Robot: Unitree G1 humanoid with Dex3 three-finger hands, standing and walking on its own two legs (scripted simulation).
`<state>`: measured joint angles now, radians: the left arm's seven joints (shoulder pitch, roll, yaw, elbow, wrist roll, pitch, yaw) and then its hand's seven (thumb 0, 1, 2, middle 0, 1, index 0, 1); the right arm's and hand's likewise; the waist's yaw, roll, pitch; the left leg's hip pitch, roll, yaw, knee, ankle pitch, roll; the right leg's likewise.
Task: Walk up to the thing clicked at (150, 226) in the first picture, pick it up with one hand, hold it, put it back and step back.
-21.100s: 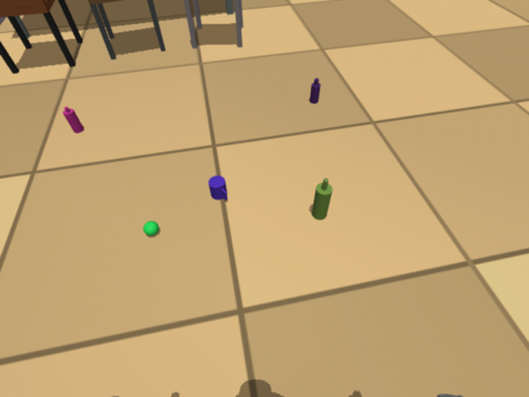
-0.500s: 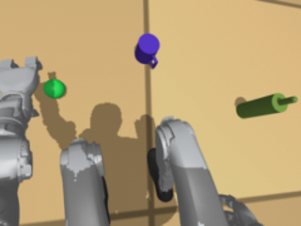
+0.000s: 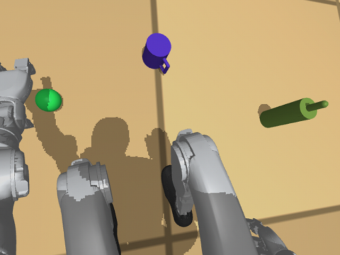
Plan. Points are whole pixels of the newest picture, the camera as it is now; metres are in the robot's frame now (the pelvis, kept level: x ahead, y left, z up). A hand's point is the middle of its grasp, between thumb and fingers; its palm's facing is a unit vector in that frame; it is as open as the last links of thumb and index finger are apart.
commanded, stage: rise first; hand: left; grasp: from above
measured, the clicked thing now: (48, 100) +0.52 +0.22 -0.30
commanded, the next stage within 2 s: approach in 1.40 s
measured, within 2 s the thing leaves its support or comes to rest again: neither
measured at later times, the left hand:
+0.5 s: hand (8, 104) +0.48 +0.27 -0.17, palm faces -0.45 -0.04 -0.89, open 13.6 cm
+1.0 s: hand (12, 105) +0.48 +0.26 -0.17, palm faces -0.45 -0.04 -0.89, open 13.3 cm
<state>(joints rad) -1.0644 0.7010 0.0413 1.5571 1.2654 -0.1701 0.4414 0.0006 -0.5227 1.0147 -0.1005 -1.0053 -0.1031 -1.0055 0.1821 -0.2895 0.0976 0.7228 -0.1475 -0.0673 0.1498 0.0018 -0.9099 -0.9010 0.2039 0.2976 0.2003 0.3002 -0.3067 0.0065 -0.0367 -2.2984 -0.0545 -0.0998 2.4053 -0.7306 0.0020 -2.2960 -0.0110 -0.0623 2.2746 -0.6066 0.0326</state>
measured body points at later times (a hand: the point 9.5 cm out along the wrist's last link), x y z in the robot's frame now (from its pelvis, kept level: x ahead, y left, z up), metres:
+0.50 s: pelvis +0.00 +0.00 +0.00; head +0.24 +0.08 +0.37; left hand +0.50 +0.27 -0.12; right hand +0.03 -0.27 -0.09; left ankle +0.07 +0.12 -0.30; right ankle +0.11 -0.13 -0.30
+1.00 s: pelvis -0.01 +0.00 +0.00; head +0.24 +0.07 +0.37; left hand +0.50 +0.26 -0.12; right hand +0.02 -0.27 -0.09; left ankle +0.07 +0.12 -0.30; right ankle +0.11 -0.13 -0.30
